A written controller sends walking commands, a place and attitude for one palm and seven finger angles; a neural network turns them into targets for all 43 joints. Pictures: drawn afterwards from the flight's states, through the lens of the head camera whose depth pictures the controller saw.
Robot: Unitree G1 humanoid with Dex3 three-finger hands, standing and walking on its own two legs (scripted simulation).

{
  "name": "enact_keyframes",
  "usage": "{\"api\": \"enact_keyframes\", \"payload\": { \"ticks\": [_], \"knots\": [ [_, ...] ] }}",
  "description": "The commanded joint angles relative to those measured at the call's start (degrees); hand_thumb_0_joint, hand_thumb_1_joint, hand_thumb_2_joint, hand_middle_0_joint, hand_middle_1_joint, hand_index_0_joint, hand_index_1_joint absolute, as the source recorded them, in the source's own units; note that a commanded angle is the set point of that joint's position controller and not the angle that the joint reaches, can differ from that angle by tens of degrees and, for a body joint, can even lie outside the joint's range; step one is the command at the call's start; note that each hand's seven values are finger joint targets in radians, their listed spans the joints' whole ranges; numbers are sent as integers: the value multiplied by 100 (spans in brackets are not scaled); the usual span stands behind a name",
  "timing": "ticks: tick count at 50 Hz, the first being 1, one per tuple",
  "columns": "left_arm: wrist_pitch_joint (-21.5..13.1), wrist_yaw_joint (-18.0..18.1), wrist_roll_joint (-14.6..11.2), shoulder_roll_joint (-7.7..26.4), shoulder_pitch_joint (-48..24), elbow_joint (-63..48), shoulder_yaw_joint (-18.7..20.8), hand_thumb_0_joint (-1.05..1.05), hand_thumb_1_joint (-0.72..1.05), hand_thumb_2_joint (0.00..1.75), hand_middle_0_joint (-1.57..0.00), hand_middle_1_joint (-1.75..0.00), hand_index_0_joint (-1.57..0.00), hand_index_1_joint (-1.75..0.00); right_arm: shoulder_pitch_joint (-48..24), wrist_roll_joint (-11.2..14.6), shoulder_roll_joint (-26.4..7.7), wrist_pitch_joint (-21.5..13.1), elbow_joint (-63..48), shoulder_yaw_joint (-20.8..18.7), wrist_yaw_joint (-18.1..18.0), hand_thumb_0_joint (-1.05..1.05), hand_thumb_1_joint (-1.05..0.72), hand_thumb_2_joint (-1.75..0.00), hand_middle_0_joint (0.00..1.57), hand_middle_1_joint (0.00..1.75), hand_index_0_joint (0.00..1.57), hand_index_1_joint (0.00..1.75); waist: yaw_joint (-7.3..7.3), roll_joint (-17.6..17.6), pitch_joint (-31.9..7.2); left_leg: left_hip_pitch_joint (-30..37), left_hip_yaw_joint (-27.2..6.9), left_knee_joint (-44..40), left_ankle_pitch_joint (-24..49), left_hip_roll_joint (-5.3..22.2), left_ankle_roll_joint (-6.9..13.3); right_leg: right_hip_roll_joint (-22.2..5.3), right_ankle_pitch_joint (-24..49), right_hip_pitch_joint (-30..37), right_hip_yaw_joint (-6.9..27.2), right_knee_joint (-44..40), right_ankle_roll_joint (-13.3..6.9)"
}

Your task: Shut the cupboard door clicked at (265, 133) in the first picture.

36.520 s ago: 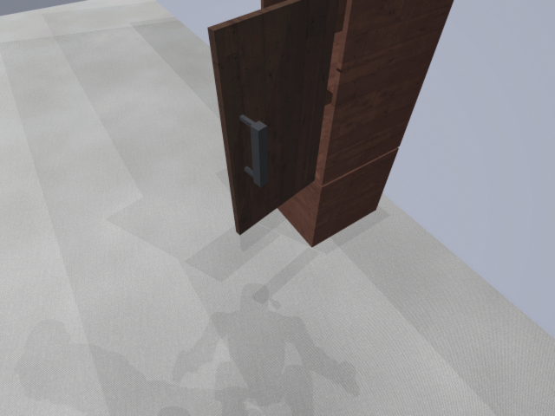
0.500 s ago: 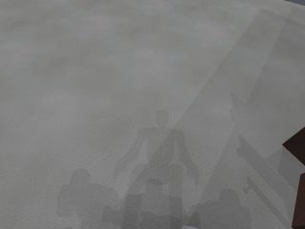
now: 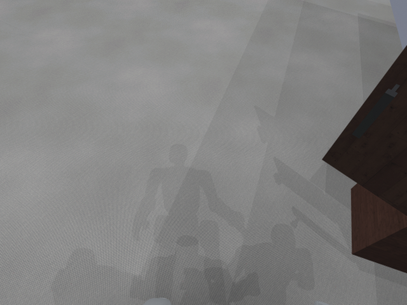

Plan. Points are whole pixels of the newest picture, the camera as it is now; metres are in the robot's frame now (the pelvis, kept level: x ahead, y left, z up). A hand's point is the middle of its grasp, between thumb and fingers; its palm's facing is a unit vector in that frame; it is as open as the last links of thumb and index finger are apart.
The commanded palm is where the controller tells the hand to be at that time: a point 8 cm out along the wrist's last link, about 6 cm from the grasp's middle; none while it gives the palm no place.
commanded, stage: turn to face it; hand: left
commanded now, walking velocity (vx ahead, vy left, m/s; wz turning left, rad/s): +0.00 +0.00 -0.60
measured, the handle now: (375, 111) +0.66 -0.46 -0.02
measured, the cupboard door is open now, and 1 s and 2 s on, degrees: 64 64 64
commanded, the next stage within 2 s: take the last steps up to it in 1.06 s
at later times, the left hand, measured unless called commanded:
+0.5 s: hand (139, 291) +0.16 +0.15 -0.15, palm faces -0.28 -0.91 -0.29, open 7.4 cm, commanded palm none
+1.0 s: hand (148, 279) +0.19 +0.14 -0.17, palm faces -0.49 -0.85 -0.20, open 7.4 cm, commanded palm none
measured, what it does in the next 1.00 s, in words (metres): steps on the spot, turning right: left foot, then right foot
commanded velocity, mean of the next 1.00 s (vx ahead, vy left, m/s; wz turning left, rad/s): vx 0.00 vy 0.00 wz -0.51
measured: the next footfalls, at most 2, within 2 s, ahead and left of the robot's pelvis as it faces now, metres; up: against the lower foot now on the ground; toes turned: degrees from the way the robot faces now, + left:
left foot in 0.04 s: +0.05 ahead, +0.14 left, +0.00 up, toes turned +0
right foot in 0.44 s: +0.00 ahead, -0.14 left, +0.00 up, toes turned -21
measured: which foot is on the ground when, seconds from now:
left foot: up 0.00-0.02, down 0.04-0.42, up 0.44-0.84, down 0.86-1.00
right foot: down 0.00-0.04, up 0.06-0.42, down 0.44-0.86, up 0.88-1.00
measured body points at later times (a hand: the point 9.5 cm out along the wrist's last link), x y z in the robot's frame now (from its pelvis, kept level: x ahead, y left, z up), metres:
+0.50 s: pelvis -0.01 -0.02 -0.01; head +0.02 -0.06 +0.43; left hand +0.17 +0.20 -0.13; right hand -0.04 -0.29 -0.17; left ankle +0.00 +0.13 -0.70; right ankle -0.03 -0.12 -0.74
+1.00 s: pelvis +0.01 +0.00 +0.00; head +0.06 +0.01 +0.45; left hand +0.21 +0.19 -0.15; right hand -0.05 -0.25 -0.12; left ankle +0.07 +0.10 -0.74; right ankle -0.07 -0.10 -0.67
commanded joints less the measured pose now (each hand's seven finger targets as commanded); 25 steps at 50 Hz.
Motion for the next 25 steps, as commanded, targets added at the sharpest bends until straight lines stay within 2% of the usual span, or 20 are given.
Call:
{"api": "enact_keyframes", "payload": {
  "ticks": [1, 2, 3, 4, 5, 7, 8, 10, 12, 15, 17, 18, 19, 20, 21, 22, 23, 24, 25],
  "knots": [
    [-63, 67, -96, 823, -176, -522, 273, 0, 90, 90, -20, -30, -20, -30, 765, -29, -961, -316, -248, -156, -105, 0, -90, -90, 20, 30, 20, 30, -352, 474, -1048, 2029, -784, -2371, 1136, 856, 358, -529, 701, -774, 916, 603, -122],
    [-65, 2, -118, 582, -133, -608, 217, 0, 90, 90, -20, -30, -20, -30, 842, -96, -1440, -310, -326, -242, -113, 0, -90, -90, 20, 30, 20, 30, -357, 1922, -993, 2264, -2063, -2569, 2073, 2219, 960, 103, -1868, -1627, -45, 1880, 227],
    [-41, -4, -46, 774, -294, -628, 241, 0, 90, 90, -20, -30, -20, -30, 862, -140, -1441, -260, -380, -207, -125, 0, -90, -90, 20, 30, 20, 30, -422, 1472, -756, 1686, -2059, -2475, 2461, 2607, 1405, -173, -2248, -1499, -228, 2962, 270],
    [-26, -32, -9, 785, -186, -617, 267, 0, 90, 90, -20, -30, -20, -30, 568, -155, -1223, -258, -482, -152, -121, 0, -90, -90, 20, 30, 20, 30, -235, 1028, -583, 1334, -1651, -2471, 2467, 2421, 1449, -349, -1921, -1464, -244, 3428, 323],
    [-3, -68, 28, 775, -117, -479, 314, 0, 90, 90, -20, -30, -20, -30, 326, -173, -1059, -291, -512, -115, -137, 0, -90, -90, 20, 30, 20, 30, -112, 1255, -521, 1335, -1281, -2377, 3031, 2095, 1343, -371, -1714, -1570, -319, 3732, 405],
    [43, -139, -2, 712, -149, -424, 298, 0, 90, 90, -20, -30, -20, -30, 252, -166, -963, -282, -571, -86, -141, 0, -90, -90, 20, 30, 20, 30, -113, 1292, -440, 1406, -468, -2170, 3442, 1711, 1220, -470, -1444, -1525, -492, 3814, 478],
    [70, -154, -16, 654, -133, -414, 276, 0, 90, 90, -20, -30, -20, -30, 287, -162, -957, -276, -533, -88, -135, 0, -90, -90, 20, 30, 20, 30, -108, 1314, -495, 1488, -237, -2129, 3425, 1622, 1183, -470, -1318, -1505, -579, 3776, 504],
    [83, -184, -28, 584, -264, -455, 250, 0, 90, 90, -20, -30, -20, -30, 427, -149, -984, -271, -485, -129, -125, 0, -90, -90, 20, 30, 20, 30, -193, 1275, -573, 1726, -67, -2022, 3472, 1638, 1216, -538, -1265, -1486, -754, 3377, 534],
    [87, -198, -27, 510, -443, -524, 218, 0, 90, 90, -20, -30, -20, -30, 559, -147, -1035, -261, -400, -171, -92, 0, -90, -90, 20, 30, 20, 30, -275, 1314, -544, 1673, 151, -2023, 3250, 1721, 1215, -608, -1216, -1274, -894, 2804, 527],
    [50, -205, -22, 454, -528, -562, 187, 0, 90, 90, -20, -30, -20, -30, 634, -155, -1139, -237, -322, -235, -47, 0, -90, -90, 20, 30, 20, 30, -347, 1469, -537, 1606, 315, -1836, 3213, 1782, 1197, -516, -1223, -842, -1144, 1971, 468],
    [15, -202, -22, 473, -476, -542, 175, 0, 90, 90, -20, -30, -20, -30, 588, -150, -1217, -224, -293, -278, -22, 0, -90, -90, 20, 30, 20, 30, -323, 1528, -584, 1511, 368, -1646, 3071, 1845, 1141, -456, -1153, -490, -1250, 1425, 392],
    [-9, -196, -24, 500, -336, -515, 179, 0, 90, 90, -20, -30, -20, -30, 522, -137, -1244, -217, -295, -292, -11, 0, -90, -90, 20, 30, 20, 30, -234, 1435, -639, 1432, 469, -1423, 2993, 1820, 1036, -425, -829, -192, -1282, 963, 341],
    [-36, -186, -17, 603, -115, -447, 199, 0, 90, 90, -20, -30, -20, -30, 474, -114, -1252, -202, -316, -306, 10, 0, -90, -90, 20, 30, 20, 30, -116, 1284, -655, 1123, 625, -1051, 2729, 1712, 838, -392, -277, 341, -1326, 331, 288],
    [-91, -163, -1, 818, 280, -314, 256, 0, 90, 90, -20, -30, -20, -30, 406, -76, -1160, -203, -341, -306, 28, 0, -90, -90, 20, 30, 20, 30, 106, 767, -835, 691, 852, -346, 2192, 1453, 557, -599, 499, 1096, -1019, -423, 161],
    [-172, -85, 59, 1493, 650, -213, 371, 0, 90, 90, -20, -30, -20, -30, 307, -31, -691, -186, -527, -206, 52, 0, -90, -90, 20, 30, 20, 30, 310, -1166, -882, -643, 1223, 938, -135, 688, 174, -1959, 1982, 1966, 832, -1009, -321],
    [-166, -3, -19, 1824, 879, -138, 417, 0, 90, 90, -20, -30, -20, -30, -117, -61, -631, -133, -772, -125, 21, 0, -90, -90, 20, 30, 20, 30, 462, -1713, -732, -1326, 664, 2051, -1712, 263, 70, -2710, 3688, 1663, 1782, -901, -910],
    [-157, 45, -37, 1739, 803, -165, 380, 0, 90, 90, -20, -30, -20, -30, -65, -41, -700, -68, -733, -111, -15, 0, -90, -90, 20, 30, 20, 30, 334, -1202, -675, -1399, 50, 2581, -1360, 403, 125, -2707, 2920, 1352, 1570, -978, -1143],
    [-161, 104, -32, 1465, 408, -245, 380, 0, 90, 90, -20, -30, -20, -30, -43, -46, -685, -50, -645, -142, -20, 0, -90, -90, 20, 30, 20, 30, 189, -1233, -533, -1460, -80, 2697, -944, 512, 124, -2386, 2106, 1056, 1500, -1103, -1059],
    [-144, 106, -19, 1388, 49, -334, 341, 0, 90, 90, -20, -30, -20, -30, -76, -58, -737, -51, -557, -160, -11, 0, -90, -90, 20, 30, 20, 30, 88, -1304, -335, -1474, -76, 2729, -669, 532, 77, -2185, 1566, 836, 1443, -1147, -1034]
  ]
}}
